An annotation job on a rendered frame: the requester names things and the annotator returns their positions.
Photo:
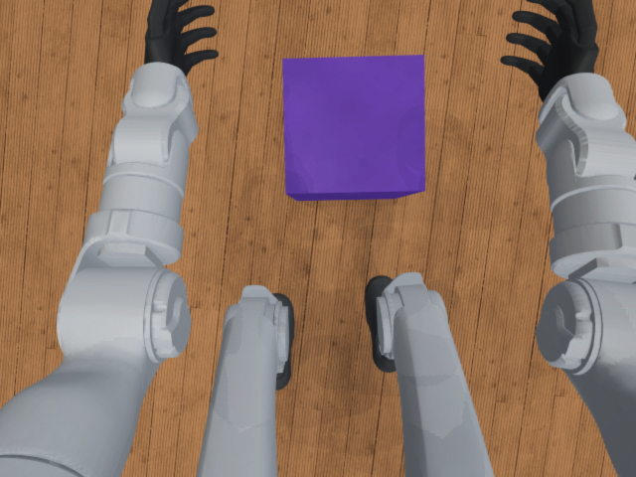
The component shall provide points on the left robot upper arm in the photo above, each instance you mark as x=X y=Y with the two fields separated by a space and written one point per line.
x=117 y=325

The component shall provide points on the right robot forearm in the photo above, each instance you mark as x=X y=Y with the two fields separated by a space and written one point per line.
x=591 y=174

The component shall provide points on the carton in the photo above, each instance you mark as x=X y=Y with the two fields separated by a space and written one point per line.
x=354 y=127

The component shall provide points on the left robot hand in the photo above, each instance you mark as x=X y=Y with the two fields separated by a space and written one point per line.
x=164 y=42

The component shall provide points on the right robot upper arm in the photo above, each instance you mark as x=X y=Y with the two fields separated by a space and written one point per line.
x=588 y=329

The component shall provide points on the robot right thigh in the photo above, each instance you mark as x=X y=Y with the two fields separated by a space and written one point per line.
x=441 y=432

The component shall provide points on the right robot shin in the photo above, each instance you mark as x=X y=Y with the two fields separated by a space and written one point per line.
x=413 y=278

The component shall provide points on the right robot hand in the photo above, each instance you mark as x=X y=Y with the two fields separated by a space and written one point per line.
x=572 y=50

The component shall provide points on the left robot forearm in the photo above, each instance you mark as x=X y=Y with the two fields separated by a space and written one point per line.
x=138 y=219

